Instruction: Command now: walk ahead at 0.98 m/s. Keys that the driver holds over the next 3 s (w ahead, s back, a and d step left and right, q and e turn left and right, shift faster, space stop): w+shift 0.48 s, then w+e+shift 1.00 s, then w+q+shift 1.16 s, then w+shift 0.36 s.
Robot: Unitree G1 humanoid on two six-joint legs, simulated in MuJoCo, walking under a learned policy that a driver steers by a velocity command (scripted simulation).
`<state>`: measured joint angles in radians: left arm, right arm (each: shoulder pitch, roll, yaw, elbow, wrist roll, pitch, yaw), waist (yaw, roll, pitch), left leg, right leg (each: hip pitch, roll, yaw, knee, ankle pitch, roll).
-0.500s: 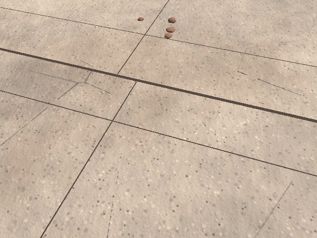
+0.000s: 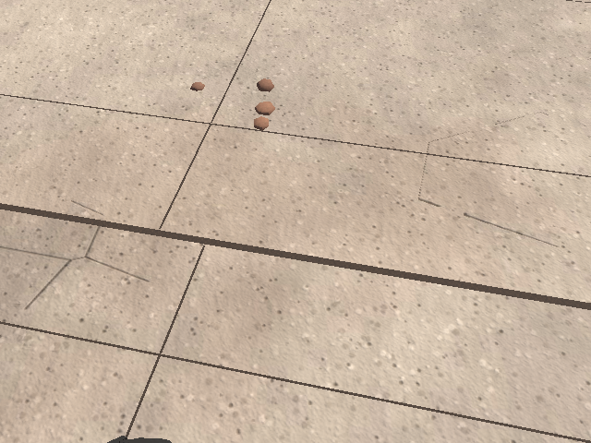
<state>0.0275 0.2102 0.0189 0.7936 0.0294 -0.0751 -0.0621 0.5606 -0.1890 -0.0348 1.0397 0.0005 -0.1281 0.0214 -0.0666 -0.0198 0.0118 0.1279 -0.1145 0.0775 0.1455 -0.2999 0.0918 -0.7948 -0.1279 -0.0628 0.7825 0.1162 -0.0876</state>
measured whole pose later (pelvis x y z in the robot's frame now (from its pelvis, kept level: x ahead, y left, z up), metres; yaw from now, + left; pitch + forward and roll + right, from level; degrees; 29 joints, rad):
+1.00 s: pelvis +0.96 -0.01 -0.02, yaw -19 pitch +0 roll +1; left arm -0.01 0.26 0.02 0.73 0.02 -0.03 -0.08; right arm 0.51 -0.22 -0.03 1.00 -0.02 -0.12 -0.02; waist -0.05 -0.02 0.05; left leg 0.26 -0.03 0.35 0.21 -0.43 -0.02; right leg -0.73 -0.03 -0.18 0.77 0.07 -0.18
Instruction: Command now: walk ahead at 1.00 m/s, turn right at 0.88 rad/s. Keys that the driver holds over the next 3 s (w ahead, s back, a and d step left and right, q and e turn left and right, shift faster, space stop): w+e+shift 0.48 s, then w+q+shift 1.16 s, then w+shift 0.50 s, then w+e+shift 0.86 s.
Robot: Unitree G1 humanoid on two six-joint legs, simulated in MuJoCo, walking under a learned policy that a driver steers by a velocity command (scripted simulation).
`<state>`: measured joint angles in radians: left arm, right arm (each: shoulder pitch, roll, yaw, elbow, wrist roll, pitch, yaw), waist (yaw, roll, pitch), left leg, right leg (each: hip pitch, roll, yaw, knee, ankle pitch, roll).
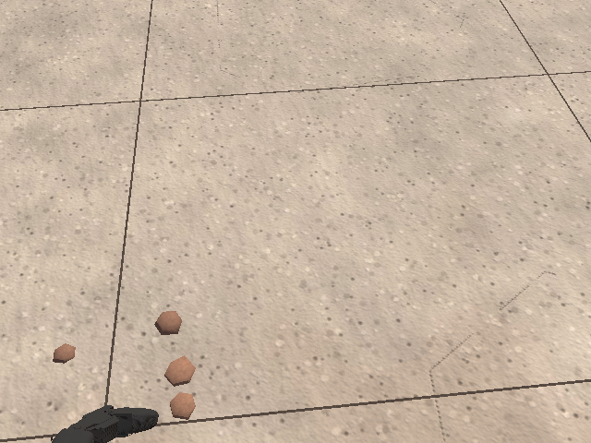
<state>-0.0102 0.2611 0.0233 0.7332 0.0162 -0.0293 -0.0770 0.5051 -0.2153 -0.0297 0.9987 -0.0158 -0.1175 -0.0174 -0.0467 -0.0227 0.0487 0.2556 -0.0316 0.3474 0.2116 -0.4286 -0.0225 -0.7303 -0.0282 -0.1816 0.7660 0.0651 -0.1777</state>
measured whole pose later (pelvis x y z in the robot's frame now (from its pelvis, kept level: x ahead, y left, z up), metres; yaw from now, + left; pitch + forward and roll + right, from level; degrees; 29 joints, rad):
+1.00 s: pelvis +0.84 -0.22 +0.02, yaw -19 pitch +2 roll +0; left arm 0.21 0.25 0.01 0.69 0.05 -0.09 0.00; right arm 0.38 -0.31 -0.07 0.80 -0.01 -0.04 0.04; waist -0.04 0.04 -0.04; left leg -0.45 0.01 -0.02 1.23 -0.31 0.08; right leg -0.29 -0.02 -0.06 0.54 -0.28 0.00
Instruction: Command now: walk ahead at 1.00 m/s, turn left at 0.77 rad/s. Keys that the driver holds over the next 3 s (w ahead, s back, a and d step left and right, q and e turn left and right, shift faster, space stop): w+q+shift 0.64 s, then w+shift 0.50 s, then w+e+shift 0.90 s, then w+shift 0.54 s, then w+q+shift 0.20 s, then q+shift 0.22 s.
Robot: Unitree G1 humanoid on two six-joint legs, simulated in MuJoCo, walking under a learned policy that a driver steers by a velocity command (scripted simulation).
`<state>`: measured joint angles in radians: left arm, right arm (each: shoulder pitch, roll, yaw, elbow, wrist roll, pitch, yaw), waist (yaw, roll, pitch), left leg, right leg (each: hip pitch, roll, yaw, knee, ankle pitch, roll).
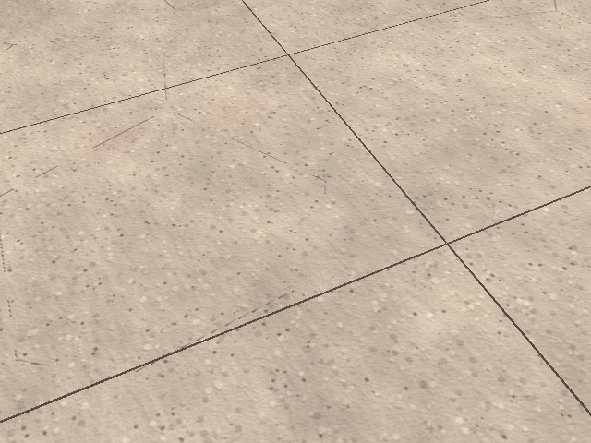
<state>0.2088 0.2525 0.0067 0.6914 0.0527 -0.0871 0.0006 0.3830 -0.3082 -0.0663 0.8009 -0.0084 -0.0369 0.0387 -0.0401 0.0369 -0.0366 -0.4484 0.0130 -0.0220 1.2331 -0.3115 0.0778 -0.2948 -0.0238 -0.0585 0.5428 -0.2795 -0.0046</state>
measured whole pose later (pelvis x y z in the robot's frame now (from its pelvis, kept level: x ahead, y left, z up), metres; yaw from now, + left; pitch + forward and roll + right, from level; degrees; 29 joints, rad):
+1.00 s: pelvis +0.85 +0.26 +0.01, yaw +46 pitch +2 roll -2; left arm 0.55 0.31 0.05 0.89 0.02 -0.10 -0.02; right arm 0.04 -0.33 -0.01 0.63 -0.04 -0.04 0.07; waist 0.09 0.05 -0.01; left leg -0.71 0.00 -0.08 0.92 -0.11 0.07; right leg 0.01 0.04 -0.08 0.26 -0.30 -0.01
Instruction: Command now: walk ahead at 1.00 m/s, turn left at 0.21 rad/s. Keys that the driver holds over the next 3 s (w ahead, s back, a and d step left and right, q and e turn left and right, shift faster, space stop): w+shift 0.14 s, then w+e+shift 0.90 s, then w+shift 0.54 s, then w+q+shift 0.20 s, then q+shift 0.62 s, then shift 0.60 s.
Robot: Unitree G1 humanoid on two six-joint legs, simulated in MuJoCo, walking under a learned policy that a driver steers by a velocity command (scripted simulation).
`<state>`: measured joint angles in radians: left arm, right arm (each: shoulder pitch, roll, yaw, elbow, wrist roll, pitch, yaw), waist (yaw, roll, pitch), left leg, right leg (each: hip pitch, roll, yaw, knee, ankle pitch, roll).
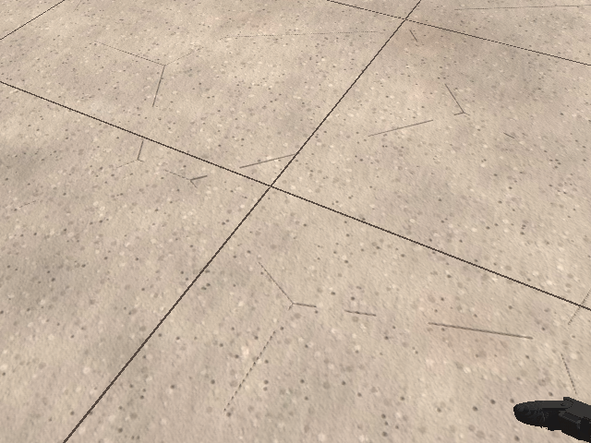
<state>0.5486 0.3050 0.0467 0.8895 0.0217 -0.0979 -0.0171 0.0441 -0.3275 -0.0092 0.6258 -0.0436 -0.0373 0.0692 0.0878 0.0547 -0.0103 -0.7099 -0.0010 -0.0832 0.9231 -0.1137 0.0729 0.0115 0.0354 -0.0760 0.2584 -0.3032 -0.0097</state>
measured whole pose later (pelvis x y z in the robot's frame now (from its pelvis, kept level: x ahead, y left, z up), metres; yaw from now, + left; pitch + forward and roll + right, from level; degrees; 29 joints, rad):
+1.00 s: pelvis +0.95 -0.11 -0.02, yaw -37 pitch +3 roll +0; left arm 0.45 0.35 0.09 0.83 0.00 -0.06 -0.02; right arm -0.04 -0.27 0.04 0.57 -0.03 -0.07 0.01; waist 0.14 -0.01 0.03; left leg -0.60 0.06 -0.08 0.52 -0.02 -0.03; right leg 0.09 0.16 0.29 0.36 -0.44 -0.15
